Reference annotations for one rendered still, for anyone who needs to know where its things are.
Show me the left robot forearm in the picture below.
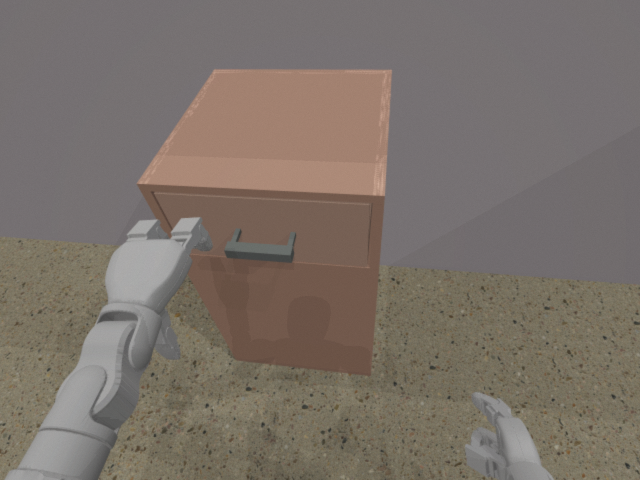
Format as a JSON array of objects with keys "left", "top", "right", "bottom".
[{"left": 4, "top": 302, "right": 162, "bottom": 480}]

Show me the left robot hand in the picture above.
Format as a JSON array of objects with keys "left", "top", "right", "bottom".
[{"left": 105, "top": 217, "right": 213, "bottom": 360}]

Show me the cabinet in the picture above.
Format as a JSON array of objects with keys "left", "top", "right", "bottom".
[{"left": 137, "top": 69, "right": 392, "bottom": 376}]

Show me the drawer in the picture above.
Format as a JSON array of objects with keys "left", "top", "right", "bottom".
[{"left": 154, "top": 192, "right": 373, "bottom": 267}]

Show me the handle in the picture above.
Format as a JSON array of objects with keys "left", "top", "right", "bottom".
[{"left": 224, "top": 228, "right": 296, "bottom": 263}]

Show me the right robot hand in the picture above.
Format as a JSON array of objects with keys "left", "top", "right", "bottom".
[{"left": 465, "top": 392, "right": 542, "bottom": 480}]

